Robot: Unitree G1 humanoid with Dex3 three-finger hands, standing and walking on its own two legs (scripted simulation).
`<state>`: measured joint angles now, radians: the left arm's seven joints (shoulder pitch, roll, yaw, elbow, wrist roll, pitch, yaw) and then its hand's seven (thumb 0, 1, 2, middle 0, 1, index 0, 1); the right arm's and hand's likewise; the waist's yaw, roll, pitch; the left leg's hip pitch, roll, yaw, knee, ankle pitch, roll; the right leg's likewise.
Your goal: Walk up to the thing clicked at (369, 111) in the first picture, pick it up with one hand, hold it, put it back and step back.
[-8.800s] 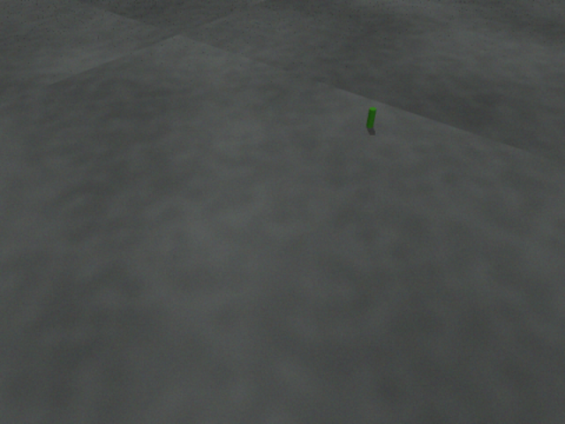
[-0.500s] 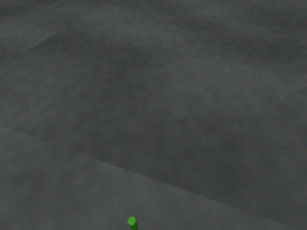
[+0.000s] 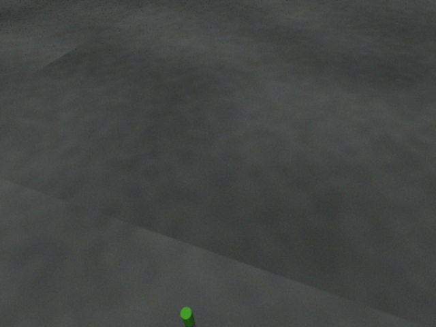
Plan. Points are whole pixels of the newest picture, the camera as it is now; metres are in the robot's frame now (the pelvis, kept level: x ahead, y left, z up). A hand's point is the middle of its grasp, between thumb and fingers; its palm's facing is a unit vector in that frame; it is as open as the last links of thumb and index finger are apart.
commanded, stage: go down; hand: left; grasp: from the side
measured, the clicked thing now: (187, 317) +0.33 +0.16 -0.72
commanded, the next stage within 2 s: none
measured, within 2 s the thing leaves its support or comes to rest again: neither
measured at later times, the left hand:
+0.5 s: hand out of the picture +0.14 +0.27 -0.20, palm faces +0.05 -0.95 -0.32, open 15.6 cm
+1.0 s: hand out of the picture +0.13 +0.29 -0.24, palm faces +0.09 -0.95 -0.29, open 17.3 cm
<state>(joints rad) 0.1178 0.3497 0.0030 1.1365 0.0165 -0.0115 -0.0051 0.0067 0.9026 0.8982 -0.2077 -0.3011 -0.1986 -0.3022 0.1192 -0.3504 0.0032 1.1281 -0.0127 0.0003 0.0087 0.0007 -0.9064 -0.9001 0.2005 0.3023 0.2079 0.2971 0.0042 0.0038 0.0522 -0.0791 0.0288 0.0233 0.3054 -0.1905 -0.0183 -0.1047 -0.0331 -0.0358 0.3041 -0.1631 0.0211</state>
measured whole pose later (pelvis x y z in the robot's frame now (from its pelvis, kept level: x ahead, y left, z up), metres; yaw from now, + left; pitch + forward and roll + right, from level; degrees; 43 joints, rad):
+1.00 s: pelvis -0.03 +0.01 -0.12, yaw +0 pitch +20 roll -3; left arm 0.22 0.38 0.29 0.49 0.00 0.12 -0.15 0.00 -0.53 0.05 -0.09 -0.09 -0.08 -0.09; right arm 0.20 -0.24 0.00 0.53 0.00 -0.20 -0.06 0.00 -0.88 -0.89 0.20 0.30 0.21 0.30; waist -0.03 -0.01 -0.14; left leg -1.06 0.04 -0.03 1.28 -0.57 0.00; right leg -1.05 -0.04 -0.05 1.22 -0.52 0.03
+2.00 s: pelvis -0.10 +0.01 -0.34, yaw -2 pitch +32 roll -4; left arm -0.37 0.66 0.63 0.90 -0.14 -0.37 -0.59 -0.01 -0.52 0.11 -0.06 -0.12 -0.05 -0.12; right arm 0.11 -0.34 0.04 0.68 -0.02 -0.17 -0.02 0.00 -0.90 -0.90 0.20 0.30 0.21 0.30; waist -0.05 -0.01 -0.15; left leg -1.94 0.02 -0.09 2.07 -0.70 -0.02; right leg -1.93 -0.05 -0.04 2.00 -0.63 0.02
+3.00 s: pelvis -0.10 +0.01 -0.40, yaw -2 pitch +31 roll -5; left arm -0.50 0.73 0.69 0.97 -0.17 -0.41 -0.68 -0.01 -0.52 0.12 -0.04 -0.10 -0.03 -0.10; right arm 0.11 -0.36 0.07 0.71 -0.03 -0.17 0.00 0.00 -0.91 -0.90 0.20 0.30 0.21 0.30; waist -0.07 -0.02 -0.11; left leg -2.11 0.00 -0.10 2.26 -0.70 -0.01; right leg -2.08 -0.05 -0.04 2.17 -0.64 0.03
